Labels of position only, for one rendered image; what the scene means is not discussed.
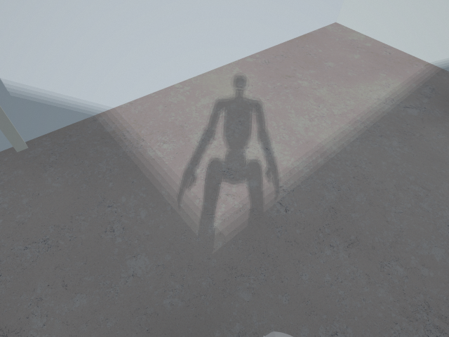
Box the panel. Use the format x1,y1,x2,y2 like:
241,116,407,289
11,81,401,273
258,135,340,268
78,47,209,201
0,106,28,152

